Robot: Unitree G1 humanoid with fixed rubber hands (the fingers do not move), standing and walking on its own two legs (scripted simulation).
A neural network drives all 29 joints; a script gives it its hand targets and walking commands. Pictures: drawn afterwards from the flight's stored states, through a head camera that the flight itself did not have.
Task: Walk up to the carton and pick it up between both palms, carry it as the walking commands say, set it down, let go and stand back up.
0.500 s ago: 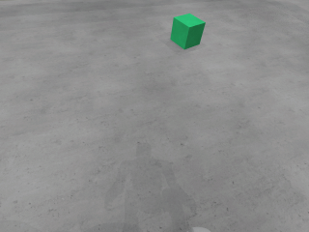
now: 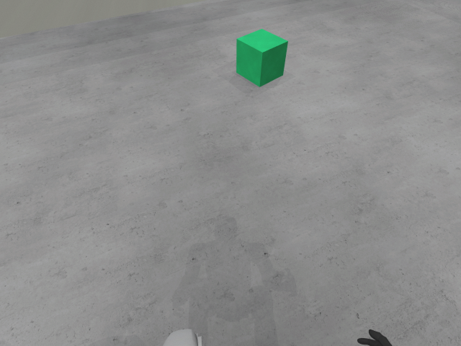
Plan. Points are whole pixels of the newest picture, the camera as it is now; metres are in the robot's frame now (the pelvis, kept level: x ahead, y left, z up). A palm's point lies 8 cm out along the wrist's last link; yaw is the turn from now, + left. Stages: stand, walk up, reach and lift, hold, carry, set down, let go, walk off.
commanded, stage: walk up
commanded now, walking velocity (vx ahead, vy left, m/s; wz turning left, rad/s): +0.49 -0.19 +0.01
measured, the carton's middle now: (260, 57) +2.16 -0.20 -0.63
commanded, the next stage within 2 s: none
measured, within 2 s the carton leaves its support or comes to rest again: neither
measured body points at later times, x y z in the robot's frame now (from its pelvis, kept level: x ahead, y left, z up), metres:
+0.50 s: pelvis +0.21 +0.00 +0.00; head +0.25 +0.02 +0.45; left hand +0.33 +0.25 -0.14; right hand +0.13 -0.25 -0.13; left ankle +0.17 +0.15 -0.73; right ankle +0.25 -0.13 -0.71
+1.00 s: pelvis +0.42 -0.02 -0.01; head +0.46 -0.01 +0.44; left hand +0.36 +0.20 -0.16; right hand +0.58 -0.27 -0.12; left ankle +0.50 +0.11 -0.73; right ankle +0.30 -0.14 -0.73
